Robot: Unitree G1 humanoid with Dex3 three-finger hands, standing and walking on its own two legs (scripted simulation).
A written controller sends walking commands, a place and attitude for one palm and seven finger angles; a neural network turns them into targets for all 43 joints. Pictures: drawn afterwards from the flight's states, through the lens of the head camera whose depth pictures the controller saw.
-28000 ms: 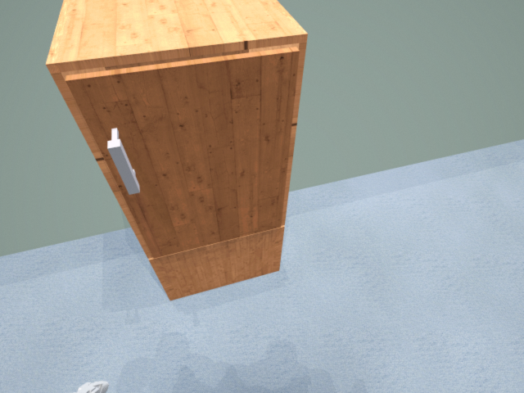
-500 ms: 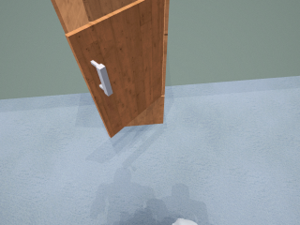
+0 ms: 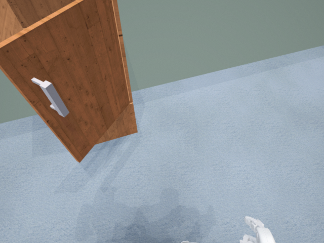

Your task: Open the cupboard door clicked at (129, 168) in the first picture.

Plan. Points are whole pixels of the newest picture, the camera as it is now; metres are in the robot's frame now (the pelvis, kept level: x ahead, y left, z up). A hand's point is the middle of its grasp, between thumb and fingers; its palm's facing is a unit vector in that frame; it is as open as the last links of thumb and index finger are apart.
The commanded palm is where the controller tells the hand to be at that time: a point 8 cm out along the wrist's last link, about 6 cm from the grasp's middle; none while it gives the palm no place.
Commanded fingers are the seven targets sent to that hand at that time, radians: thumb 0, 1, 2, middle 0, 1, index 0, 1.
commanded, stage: walk to a spot facing it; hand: left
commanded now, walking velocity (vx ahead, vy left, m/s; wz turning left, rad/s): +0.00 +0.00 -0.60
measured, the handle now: (50, 97) +0.47 +0.38 +0.03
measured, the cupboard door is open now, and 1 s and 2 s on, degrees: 42 42 42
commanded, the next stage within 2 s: turn to face it in 2.00 s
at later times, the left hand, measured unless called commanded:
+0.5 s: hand (120, 231) +0.16 +0.13 -0.15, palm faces -0.31 -0.92 -0.26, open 7.4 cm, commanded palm none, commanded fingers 0.00 0.90 0.90 -0.20 -0.30 -0.20 -0.30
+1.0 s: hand (156, 199) +0.25 +0.04 -0.15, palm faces -0.54 -0.80 -0.27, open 7.4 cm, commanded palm none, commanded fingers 0.00 0.90 0.90 -0.20 -0.30 -0.20 -0.30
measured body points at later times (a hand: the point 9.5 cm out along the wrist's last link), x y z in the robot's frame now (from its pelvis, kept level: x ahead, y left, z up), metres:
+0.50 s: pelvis +0.02 -0.05 +0.01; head +0.08 -0.07 +0.45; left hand +0.18 +0.18 -0.13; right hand +0.02 -0.33 -0.13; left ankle +0.05 +0.11 -0.68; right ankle +0.02 -0.14 -0.73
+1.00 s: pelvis +0.05 -0.09 +0.00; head +0.10 -0.12 +0.45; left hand +0.28 +0.08 -0.13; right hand -0.05 -0.34 -0.14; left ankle +0.10 +0.06 -0.66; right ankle -0.01 -0.17 -0.73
